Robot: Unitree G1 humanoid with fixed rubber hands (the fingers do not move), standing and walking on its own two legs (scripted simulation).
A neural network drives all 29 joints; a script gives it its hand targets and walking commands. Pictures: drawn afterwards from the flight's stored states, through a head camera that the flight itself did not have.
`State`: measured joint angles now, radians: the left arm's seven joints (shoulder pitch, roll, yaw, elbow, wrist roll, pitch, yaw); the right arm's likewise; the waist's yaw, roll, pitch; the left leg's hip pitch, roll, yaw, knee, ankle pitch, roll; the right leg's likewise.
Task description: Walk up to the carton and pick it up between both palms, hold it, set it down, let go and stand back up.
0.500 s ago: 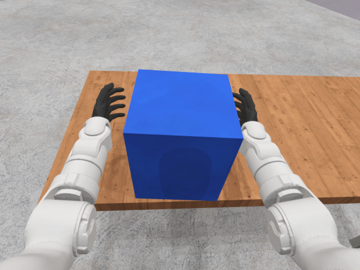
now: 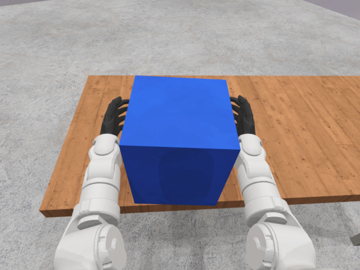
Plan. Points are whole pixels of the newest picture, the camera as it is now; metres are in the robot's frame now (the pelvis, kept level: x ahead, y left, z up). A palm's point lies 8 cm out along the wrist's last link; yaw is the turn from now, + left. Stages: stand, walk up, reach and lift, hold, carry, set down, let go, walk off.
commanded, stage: reach and lift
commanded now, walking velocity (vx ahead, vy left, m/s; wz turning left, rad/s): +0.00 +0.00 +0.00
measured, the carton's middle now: (178, 144) +0.40 +0.00 +0.06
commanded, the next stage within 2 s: none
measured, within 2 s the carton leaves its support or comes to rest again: leaves its support in 1.44 s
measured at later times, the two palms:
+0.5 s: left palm (108, 137) +0.39 +0.16 +0.10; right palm (242, 136) +0.38 -0.15 +0.11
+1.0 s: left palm (108, 137) +0.39 +0.16 +0.10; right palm (242, 137) +0.38 -0.15 +0.10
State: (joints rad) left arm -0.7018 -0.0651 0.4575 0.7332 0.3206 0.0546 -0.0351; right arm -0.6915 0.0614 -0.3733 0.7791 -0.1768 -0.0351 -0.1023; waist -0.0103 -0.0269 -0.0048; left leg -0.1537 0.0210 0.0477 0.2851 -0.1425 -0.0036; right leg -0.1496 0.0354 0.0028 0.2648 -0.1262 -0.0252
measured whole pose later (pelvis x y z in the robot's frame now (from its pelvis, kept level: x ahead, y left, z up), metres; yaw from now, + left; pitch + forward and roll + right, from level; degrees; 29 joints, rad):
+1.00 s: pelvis +0.00 +0.00 +0.00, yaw +2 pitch -3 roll +0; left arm -0.66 -0.09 0.42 0.64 0.36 0.16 -0.05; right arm -0.65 0.10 -0.46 0.81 -0.26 -0.14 -0.07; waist -0.02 -0.06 0.06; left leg -0.07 0.01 0.04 0.28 -0.15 0.00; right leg -0.05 0.01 -0.06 0.26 -0.15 -0.02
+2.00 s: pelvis -0.02 +0.00 +0.00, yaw +2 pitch -6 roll +0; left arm -0.76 -0.03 0.35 0.62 0.31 0.34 0.01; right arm -0.77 0.01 -0.35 0.94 -0.10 -0.08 -0.11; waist -0.04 -0.10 0.02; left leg -0.07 0.01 0.04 0.29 -0.12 0.01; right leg -0.05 0.01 -0.08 0.26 -0.12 -0.02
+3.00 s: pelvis -0.02 +0.01 +0.00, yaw +3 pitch -9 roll -1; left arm -0.80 0.01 0.34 0.27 0.31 0.79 -0.02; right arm -0.89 -0.07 -0.10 0.74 0.21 0.31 -0.19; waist -0.09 -0.07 0.00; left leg -0.04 0.01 0.03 0.35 -0.16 0.01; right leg 0.00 0.01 -0.08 0.30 -0.15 -0.02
